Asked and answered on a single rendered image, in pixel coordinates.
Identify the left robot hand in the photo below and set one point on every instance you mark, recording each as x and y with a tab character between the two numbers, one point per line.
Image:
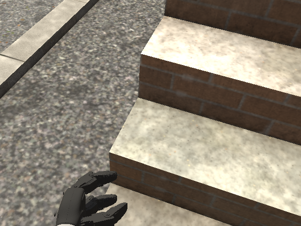
75	209

